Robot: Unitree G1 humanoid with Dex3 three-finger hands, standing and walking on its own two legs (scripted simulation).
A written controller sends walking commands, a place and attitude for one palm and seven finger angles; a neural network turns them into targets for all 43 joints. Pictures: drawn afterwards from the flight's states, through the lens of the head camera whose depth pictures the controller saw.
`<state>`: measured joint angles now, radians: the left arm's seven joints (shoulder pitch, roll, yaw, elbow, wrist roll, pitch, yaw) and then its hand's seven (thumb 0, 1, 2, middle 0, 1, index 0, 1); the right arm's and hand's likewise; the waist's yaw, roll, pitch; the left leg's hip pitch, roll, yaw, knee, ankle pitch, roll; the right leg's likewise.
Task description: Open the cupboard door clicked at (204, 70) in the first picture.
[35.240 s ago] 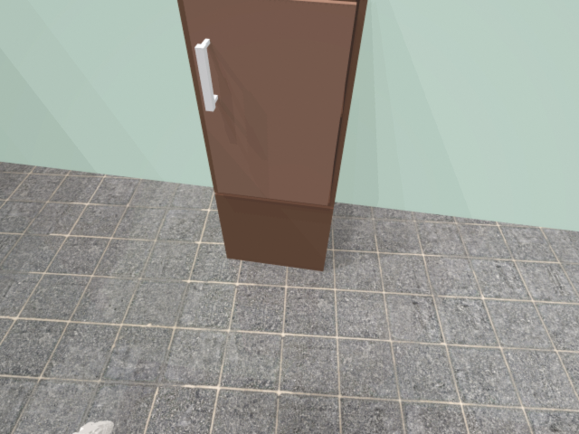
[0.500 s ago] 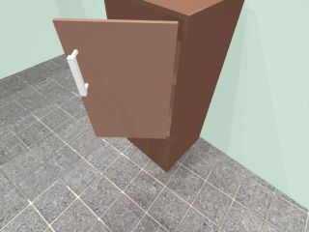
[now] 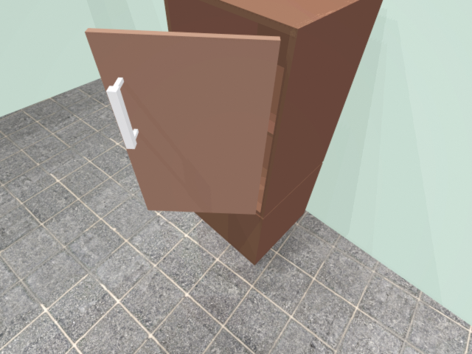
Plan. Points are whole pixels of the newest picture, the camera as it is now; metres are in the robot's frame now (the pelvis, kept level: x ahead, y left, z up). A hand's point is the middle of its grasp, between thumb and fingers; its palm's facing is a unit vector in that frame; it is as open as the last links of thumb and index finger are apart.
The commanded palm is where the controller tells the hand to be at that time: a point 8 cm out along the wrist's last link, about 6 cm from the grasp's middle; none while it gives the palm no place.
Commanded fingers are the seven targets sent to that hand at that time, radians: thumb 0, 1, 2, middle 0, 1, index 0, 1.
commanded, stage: shuffle to correct the standing spot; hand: left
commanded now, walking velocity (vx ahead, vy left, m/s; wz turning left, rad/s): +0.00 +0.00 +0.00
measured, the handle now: (125, 114) +0.58 +0.29 +0.07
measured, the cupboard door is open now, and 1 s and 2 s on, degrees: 42 42 42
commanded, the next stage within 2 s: come to a stop and stand still in 0.34 s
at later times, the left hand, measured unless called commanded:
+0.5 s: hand out of the picture +0.02 +0.23 -0.19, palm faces +0.02 -0.98 -0.22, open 7.4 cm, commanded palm none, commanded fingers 0.00 0.90 0.90 -0.20 -0.30 -0.20 -0.30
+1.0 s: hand out of the picture +0.12 +0.21 -0.16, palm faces -0.02 -0.97 -0.23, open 7.3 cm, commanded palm none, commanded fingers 0.00 0.90 0.90 -0.20 -0.30 -0.20 -0.30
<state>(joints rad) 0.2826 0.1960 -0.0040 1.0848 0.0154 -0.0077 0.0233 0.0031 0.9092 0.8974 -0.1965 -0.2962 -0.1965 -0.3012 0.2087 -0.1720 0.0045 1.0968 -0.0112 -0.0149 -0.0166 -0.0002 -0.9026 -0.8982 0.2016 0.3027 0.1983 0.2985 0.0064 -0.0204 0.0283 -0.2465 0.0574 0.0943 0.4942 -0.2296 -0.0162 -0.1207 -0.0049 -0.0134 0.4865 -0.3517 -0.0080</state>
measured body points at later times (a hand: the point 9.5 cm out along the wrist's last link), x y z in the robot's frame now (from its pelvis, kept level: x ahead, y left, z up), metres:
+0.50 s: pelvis +0.03 +0.04 -0.01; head +0.05 +0.05 +0.44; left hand +0.02 +0.28 -0.17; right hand +0.06 -0.20 -0.15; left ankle +0.02 +0.13 -0.74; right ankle -0.05 -0.08 -0.69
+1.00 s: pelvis +0.05 +0.03 +0.00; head +0.05 +0.01 +0.45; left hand +0.12 +0.26 -0.14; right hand +0.07 -0.19 -0.17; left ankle +0.02 +0.13 -0.74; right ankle +0.06 -0.06 -0.74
